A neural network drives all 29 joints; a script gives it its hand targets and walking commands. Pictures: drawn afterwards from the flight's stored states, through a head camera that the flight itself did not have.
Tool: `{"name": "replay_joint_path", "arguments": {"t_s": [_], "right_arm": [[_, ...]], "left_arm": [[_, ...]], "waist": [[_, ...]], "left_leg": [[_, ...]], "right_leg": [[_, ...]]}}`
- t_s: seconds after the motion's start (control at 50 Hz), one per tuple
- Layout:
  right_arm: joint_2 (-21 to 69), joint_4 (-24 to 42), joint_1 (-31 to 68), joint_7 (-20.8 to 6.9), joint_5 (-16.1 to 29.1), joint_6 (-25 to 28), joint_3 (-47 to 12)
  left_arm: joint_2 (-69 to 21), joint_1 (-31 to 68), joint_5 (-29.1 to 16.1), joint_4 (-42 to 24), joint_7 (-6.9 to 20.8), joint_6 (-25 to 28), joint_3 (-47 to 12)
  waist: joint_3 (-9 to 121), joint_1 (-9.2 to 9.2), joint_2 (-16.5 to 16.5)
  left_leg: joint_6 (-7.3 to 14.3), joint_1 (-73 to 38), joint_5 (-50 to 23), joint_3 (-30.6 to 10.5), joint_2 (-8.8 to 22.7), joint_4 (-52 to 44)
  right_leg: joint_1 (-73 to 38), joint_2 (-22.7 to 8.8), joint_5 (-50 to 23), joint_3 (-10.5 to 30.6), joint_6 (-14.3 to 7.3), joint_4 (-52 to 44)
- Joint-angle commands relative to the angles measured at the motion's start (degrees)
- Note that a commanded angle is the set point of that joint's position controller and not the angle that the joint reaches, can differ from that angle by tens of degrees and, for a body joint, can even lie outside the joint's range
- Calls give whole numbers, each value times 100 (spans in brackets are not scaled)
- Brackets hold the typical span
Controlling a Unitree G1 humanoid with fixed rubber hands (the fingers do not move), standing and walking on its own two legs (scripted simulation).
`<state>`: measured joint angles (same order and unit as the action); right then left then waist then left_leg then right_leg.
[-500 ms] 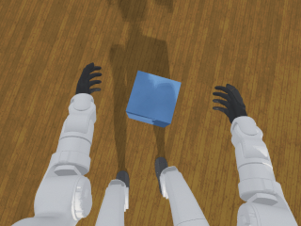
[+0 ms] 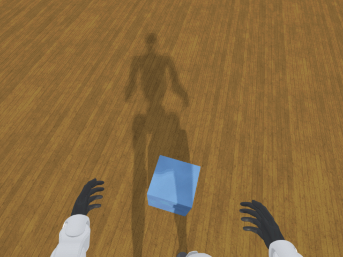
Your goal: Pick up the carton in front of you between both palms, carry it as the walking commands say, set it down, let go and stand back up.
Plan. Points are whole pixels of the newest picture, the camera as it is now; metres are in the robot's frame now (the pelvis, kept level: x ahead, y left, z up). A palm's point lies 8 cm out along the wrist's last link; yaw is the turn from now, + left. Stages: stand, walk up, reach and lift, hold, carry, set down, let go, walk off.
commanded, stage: let go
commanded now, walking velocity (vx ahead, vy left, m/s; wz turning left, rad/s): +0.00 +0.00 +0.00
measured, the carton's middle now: (173, 186) +0.44 -0.08 -0.64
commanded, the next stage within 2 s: stand in 0.68 s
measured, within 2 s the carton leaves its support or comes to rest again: neither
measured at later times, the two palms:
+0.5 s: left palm out of the picture +0.16 +0.26 -0.06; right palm (264, 233) +0.17 -0.21 -0.05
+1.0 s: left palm out of the picture +0.12 +0.28 -0.06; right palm (294, 249) +0.13 -0.29 -0.10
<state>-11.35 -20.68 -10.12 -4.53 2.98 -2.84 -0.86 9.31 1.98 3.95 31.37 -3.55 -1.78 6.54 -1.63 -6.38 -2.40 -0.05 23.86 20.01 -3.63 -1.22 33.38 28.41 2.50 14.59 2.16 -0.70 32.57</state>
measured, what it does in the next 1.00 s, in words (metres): stands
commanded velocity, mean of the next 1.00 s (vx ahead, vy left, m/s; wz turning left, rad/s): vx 0.00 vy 0.00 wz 0.00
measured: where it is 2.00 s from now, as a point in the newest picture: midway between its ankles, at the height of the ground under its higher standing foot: outside the picture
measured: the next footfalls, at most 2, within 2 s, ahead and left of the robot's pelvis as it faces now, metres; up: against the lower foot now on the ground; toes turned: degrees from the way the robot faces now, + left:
none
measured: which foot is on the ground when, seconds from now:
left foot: down 0.00-1.00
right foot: down 0.00-1.00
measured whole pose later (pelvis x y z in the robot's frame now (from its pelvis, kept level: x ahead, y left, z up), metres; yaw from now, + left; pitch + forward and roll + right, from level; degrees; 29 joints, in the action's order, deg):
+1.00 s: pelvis +0.01 -0.01 +0.00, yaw +2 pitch +0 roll +0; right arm -19.9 -37.6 -14.6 0.4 -2.7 -0.8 2.8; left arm 18.4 -12.8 2.9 39.8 -0.3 -0.3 4.2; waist -0.4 0.0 3.8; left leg -1.2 10.4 20.7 -5.4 -0.5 30.7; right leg 15.1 2.5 16.8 -0.2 -2.2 31.5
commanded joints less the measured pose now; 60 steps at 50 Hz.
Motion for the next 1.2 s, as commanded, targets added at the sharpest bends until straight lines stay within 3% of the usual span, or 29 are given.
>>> {"name": "replay_joint_path", "arguments": {"t_s": [0.0, 0.14, 0.26, 0.3, 0.32, 0.36, 0.5, 0.66, 0.68, 0.72, 0.76, 0.86, 1.02, 1.08, 1.18], "right_arm": [[-636, 340, -126, -5, -81, 47, 295], [-726, 108, -242, -7, -258, 7, 523], [-763, 57, -267, 31, -368, -118, 595], [-777, 39, -255, 38, -387, -170, 617], [-934, 351, -28, 171, -424, -401, 669], [-953, 266, -102, 248, -398, -515, 597], [-832, 299, -4, 305, -351, -798, 465], [-698, 528, 165, 355, -409, -1059, 444], [-1347, -282, 247, 529, -563, -541, 590], [-1342, -595, -125, 552, -597, -154, 582], [-1267, -698, -34, 511, -615, 66, 536], [-1329, -1075, -68, 482, -569, 321, 504], [-1565, -1511, -230, 601, -530, 374, 447], [-1606, -1650, -247, 639, -507, 354, 414], [-1645, -1832, -170, 678, -497, 336, 369]], "left_arm": [[431, -461, -103, -719, 145, 36, -69], [482, -1123, -313, -950, 414, -46, -276], [594, -1352, -459, -1116, 577, -163, -403], [616, -1349, -482, -1174, 602, -224, -425], [653, -1515, -535, -968, 499, -61, -503], [694, -1384, -565, -996, 422, -35, -470], [724, -1252, -531, -931, 427, -227, -419], [805, -1232, -409, -955, 613, -420, -267], [1477, -1420, -113, -182, 393, -220, -64], [1746, -1170, 4, -101, 290, -35, -47], [1617, -1092, -7, -58, 284, 68, -81], [1594, -1084, -88, 285, 325, 240, -77], [1787, -1306, -168, 715, 259, 246, -32], [1826, -1324, -190, 845, 233, 212, -31], [1826, -1227, -201, 1025, 214, 179, -47]], "waist": [[1243, 311, 616], [879, 462, 571], [503, 531, 402], [358, 549, 417], [561, 478, 431], [497, 530, 579], [-9, 623, 606], [-250, 644, 223], [-141, 834, 752], [-197, 602, 402], [-98, 623, 136], [237, 631, 11], [557, 700, 101], [679, 710, 156], [721, 707, 248]], "left_leg": [[-95, -721, -1816, 105, -56, -776], [-234, -1429, -2950, -29, 113, -1007], [-231, -1665, -3183, -99, 172, -1152], [-231, -1685, -3107, -104, 178, -1187], [-221, -2052, -3610, -114, 236, -980], [-237, -2045, -3714, -156, 270, -923], [-175, -1404, -2386, -22, 169, -1116], [23, -1089, -706, 251, 25, -1269], [-101, -695, 245, 9, 56, -844], [18, -916, 847, -106, 132, -773], [49, -916, 1018, -305, 204, -750], [52, -1123, -166, -327, 228, -559], [9, -1375, -1948, -372, 371, -546], [-7, -1446, -2367, -327, 394, -505], [-19, -1533, -2604, -319, 450, -555]], "right_leg": [[-2173, -58, -2357, -18, 203, -428], [-2230, 135, -2155, -175, 129, -689], [-2315, 167, -1773, -211, 106, -815], [-2314, 165, -1611, -222, 101, -841], [-1957, 291, -1381, -264, 155, -661], [-1788, 281, -1128, -252, 162, -679], [-2011, 209, -713, -229, 130, -698], [-2582, 36, -254, -198, 161, -864], [-1475, -449, 251, 231, 199, -951], [-1062, -598, 1401, 469, 68, -1101], [-908, -545, 1691, 567, -20, -1154], [-1208, -672, 800, 685, -61, -1137], [-1997, -686, -2118, 403, -40, -625], [-2198, -697, -2577, 362, -55, -553], [-2277, -709, -2719, 319, -70, -552]]}}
